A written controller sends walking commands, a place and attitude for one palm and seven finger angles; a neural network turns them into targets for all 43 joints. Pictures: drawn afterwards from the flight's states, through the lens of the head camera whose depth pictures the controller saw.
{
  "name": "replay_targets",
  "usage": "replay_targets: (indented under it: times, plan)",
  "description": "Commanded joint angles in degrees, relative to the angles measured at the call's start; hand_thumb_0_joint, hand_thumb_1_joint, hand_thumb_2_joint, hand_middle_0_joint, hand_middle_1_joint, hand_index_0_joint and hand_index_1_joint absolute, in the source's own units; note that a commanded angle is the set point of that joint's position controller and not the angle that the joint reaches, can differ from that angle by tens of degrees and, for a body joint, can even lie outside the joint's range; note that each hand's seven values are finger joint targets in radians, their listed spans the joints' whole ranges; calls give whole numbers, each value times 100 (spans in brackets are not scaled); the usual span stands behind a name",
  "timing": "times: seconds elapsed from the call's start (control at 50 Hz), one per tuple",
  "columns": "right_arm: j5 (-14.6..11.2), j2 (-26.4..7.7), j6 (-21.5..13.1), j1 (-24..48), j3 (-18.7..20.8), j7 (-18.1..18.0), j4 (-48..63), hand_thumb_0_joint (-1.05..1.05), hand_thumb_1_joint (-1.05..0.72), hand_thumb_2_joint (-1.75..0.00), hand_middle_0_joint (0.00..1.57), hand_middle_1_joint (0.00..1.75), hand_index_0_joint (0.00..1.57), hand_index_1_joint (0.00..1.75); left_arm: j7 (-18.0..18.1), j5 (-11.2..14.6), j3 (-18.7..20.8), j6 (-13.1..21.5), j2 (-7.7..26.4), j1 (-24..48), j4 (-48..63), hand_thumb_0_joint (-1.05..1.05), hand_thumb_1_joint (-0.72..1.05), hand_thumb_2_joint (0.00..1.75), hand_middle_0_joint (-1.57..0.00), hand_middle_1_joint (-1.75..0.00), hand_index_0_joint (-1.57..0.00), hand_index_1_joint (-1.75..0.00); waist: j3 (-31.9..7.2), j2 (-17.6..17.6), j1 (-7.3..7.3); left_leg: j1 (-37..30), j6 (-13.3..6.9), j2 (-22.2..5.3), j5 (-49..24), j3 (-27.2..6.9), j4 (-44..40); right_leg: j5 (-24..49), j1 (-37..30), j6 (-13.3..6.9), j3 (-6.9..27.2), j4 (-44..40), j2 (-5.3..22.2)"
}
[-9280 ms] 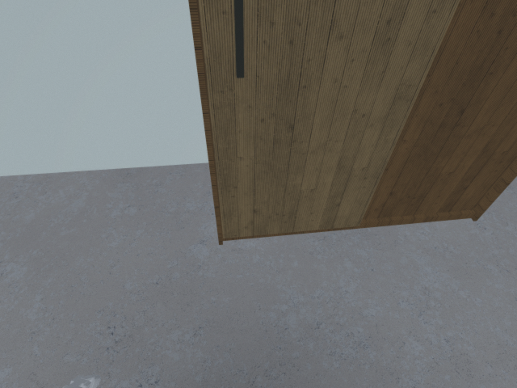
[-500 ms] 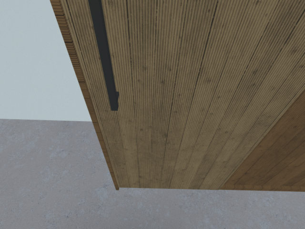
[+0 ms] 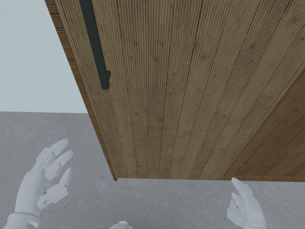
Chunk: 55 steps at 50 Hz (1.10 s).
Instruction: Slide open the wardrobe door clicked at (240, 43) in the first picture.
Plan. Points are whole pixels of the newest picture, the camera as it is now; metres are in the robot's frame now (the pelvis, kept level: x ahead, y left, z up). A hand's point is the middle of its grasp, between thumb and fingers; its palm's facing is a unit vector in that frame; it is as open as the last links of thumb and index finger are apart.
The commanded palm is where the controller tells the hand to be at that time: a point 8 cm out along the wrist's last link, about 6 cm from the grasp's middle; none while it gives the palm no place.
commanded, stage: raise the hand with hooked fingers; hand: left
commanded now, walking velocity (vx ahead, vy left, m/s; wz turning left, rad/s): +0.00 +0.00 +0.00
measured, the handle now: (95, 26) +0.48 +0.16 +0.29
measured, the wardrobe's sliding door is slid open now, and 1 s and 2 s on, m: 0.00 0.00 0.00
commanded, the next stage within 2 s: move the hooked fingers beside the handle in 1.78 s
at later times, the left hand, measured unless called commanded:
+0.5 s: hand (36, 158) +0.23 +0.25 +0.13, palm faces +0.08 -0.99 -0.09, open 11.0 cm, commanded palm +0.19 +0.30 +0.14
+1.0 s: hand out of the picture +0.25 +0.29 +0.23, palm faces +0.12 -0.99 -0.11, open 13.6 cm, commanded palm +0.22 +0.33 +0.25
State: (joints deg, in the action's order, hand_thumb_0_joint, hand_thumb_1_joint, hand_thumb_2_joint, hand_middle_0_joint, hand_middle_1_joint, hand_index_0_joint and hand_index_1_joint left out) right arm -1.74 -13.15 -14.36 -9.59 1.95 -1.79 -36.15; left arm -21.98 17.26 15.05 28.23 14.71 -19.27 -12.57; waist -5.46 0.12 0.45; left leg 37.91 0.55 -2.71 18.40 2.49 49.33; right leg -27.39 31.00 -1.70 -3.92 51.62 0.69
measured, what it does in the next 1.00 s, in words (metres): stands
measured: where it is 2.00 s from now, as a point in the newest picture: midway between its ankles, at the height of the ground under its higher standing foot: outside the picture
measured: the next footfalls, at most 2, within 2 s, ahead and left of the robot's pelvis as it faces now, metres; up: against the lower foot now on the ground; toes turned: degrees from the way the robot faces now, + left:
none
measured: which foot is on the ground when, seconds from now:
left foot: down 0.00-1.00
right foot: down 0.00-1.00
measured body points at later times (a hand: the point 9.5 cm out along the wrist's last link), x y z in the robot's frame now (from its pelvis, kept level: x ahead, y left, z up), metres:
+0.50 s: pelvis +0.01 +0.00 +0.03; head +0.01 -0.01 +0.48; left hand +0.22 +0.30 +0.14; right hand +0.17 -0.23 -0.05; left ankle +0.06 +0.13 -0.69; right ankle -0.02 -0.10 -0.69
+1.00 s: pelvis +0.01 +0.01 +0.04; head -0.02 +0.00 +0.49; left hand +0.24 +0.35 +0.24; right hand +0.22 -0.19 -0.01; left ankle +0.06 +0.13 -0.69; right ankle -0.02 -0.10 -0.69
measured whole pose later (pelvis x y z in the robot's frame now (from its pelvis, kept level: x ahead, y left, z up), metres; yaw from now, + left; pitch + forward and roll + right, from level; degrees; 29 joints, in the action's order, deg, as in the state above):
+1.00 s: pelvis +0.01 +0.01 +0.04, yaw +2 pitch -4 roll -1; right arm -4.7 -14.0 -16.8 -11.2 -5.5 -7.0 -36.3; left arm -22.4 19.9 25.3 -9.5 26.2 1.3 1.6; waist -0.9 2.8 -4.3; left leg 14.4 -0.7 -1.2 10.3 1.3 28.6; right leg -17.3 5.4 -0.4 -5.5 26.8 0.6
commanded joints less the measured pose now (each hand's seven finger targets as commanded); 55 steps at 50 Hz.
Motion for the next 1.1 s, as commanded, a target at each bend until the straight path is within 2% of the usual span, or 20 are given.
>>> replay_targets:
  times: [0.0,0.04,0.1,0.14,0.2,0.28,0.3,0.34,0.4,0.42,0.5,0.54,0.64,0.7,0.72,0.8,0.86,0.98,1.02,1.08]
  plan:
    - [-118,-821,-282,243,225,-258,1277,0,-90,-90,20,30,20,30,-161,637,1087,-128,1296,61,1670,0,50,73,-23,-55,-23,-55,-761,-50,-291,-723,-174,284,-19,-104,-267,-74,185,226,692,-1413,51]
    - [-88,-736,-348,73,165,-344,1187,0,-90,-90,20,30,20,30,118,497,853,-44,1204,645,2464,0,46,71,-23,-58,-23,-58,-770,408,-97,-1108,-230,215,-160,-179,-310,154,231,214,719,-1489,38]
    - [-46,-776,-490,-99,54,-475,941,0,-90,-90,20,30,20,30,295,250,437,35,1186,1280,2849,0,39,68,-24,-63,-24,-63,-380,424,181,-1285,-277,132,-126,-329,-432,322,326,162,578,-1528,-50]
    - [-81,-800,-576,-93,15,-535,814,0,-90,-90,20,30,20,30,191,190,318,-114,1149,1118,2495,0,34,66,-24,-66,-24,-66,-172,555,188,-1344,-275,131,-101,-363,-565,401,284,156,555,-1645,-50]
    - [-124,-859,-662,-35,-37,-589,726,0,-90,-90,20,30,20,30,-36,255,544,-596,1458,1065,1994,0,27,63,-25,-70,-25,-70,-122,466,40,-1417,-281,138,-181,-411,-777,524,-91,174,606,-1888,-7]
    - [-138,-783,-730,125,-79,-564,809,0,-90,-90,20,30,20,30,-73,471,1027,-1172,1667,792,2056,0,18,59,-25,-76,-25,-76,-562,395,-218,-1763,-258,159,-676,-381,-1080,1201,-717,232,469,-2005,41]
    - [-134,-778,-725,133,-84,-539,800,0,-90,-90,20,30,20,30,-25,523,1247,-1283,1757,644,1912,0,15,58,-25,-78,-25,-78,-558,224,-316,-1802,-246,156,-845,-402,-1135,1458,-915,226,434,-2015,26]
    - [-144,-742,-758,129,-87,-474,861,0,-90,-90,20,30,20,30,18,601,1216,-1351,1592,566,2215,0,11,56,-26,-81,-26,-81,-717,235,-342,-2014,-246,184,-1096,-343,-1257,1933,-1025,253,284,-1979,-15]
    - [-145,-753,-828,123,-102,-422,865,0,-90,-90,20,30,20,30,116,594,1207,-1482,1568,607,2286,0,4,53,-26,-86,-26,-86,-473,61,-361,-2139,-247,168,-1169,-330,-1433,2075,-1068,244,160,-2046,-80]
    - [-164,-770,-845,86,-105,-403,863,0,-90,-90,20,30,20,30,108,597,1108,-1510,1492,674,2422,0,1,52,-26,-87,-26,-87,-487,168,-312,-2233,-251,185,-1201,-299,-1482,2155,-1032,250,130,-2064,-82]
    - [-173,-830,-878,65,-120,-426,825,0,-90,-90,20,30,20,30,148,528,1322,-1732,1800,908,2604,0,-8,48,-27,-93,-27,-93,-442,225,-354,-2440,-256,172,-1190,-303,-1652,2059,-1149,223,96,-2210,-97]
    - [-205,-832,-868,70,-140,-471,815,0,-90,-90,20,30,20,30,118,559,1309,-1865,1835,1317,2643,0,-13,46,-27,-96,-27,-96,-388,201,-288,-2545,-257,183,-1083,-308,-1781,1915,-1118,233,75,-2318,-109]
    - [-229,-811,-876,174,-224,-555,768,0,-90,-90,20,30,20,30,112,506,1347,-2152,2015,2061,2857,0,-24,41,-28,-103,-28,-103,-356,516,-300,-2966,-248,187,-1023,-376,-2067,1738,-1295,175,11,-2544,-142]
    - [-238,-821,-840,233,-281,-577,749,0,-90,-90,20,30,20,30,103,483,1493,-2417,2202,2221,2673,0,-31,38,-29,-108,-29,-108,-204,412,-373,-3079,-235,177,-992,-430,-2240,1696,-1421,151,-4,-2707,-174]
    - [-252,-805,-815,272,-299,-574,765,0,-90,-90,20,30,20,30,72,487,1383,-2528,2088,2338,2660,0,-34,37,-29,-110,-29,-110,-140,564,-345,-3100,-232,197,-960,-413,-2300,1699,-1404,149,-7,-2739,-158]
    - [-279,-795,-719,404,-369,-563,817,0,-90,-90,20,30,20,30,13,453,1566,-2925,2389,2782,2700,0,-43,33,-29,-115,-29,-115,-192,644,-423,-3292,-216,205,-996,-440,-2428,1715,-1591,121,8,-2895,-170]
    - [-310,-775,-633,484,-412,-557,858,0,-90,-90,20,30,20,30,-34,456,1562,-3222,2447,3194,2614,0,-50,30,-30,-120,-30,-120,-191,589,-386,-3368,-219,223,-968,-455,-2502,1717,-1590,125,-12,-2973,-155]
    - [-350,-760,-489,664,-489,-570,906,0,-90,-90,20,30,20,30,-61,382,1687,-3680,2771,4031,2549,0,-50,30,-30,-120,-30,-120,-217,711,-380,-3521,-212,253,-728,-511,-2645,1459,-1603,102,16,-3140,-130]
    - [-358,-770,-436,689,-502,-549,898,0,-90,-90,20,30,20,30,-103,392,1769,-3799,2904,4110,2458,0,-50,30,-30,-120,-30,-120,-270,470,-401,-3538,-229,262,-876,-497,-2634,1591,-1696,107,36,-3200,-117]
    - [-386,-764,-402,788,-543,-549,920,0,-90,-90,20,30,20,30,-146,341,1748,-3983,3024,4601,2452,0,-50,30,-30,-120,-30,-120,-284,733,-390,-3606,-207,275,-740,-533,-2696,1457,-1641,91,10,-3192,-111]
